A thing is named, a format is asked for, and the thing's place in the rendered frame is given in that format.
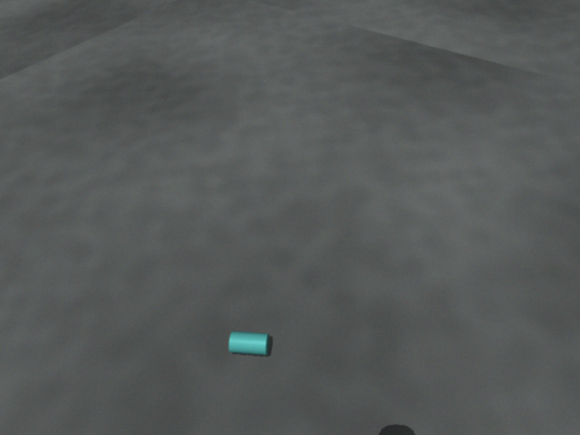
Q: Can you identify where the can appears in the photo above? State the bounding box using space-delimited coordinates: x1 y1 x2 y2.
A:
228 331 269 355

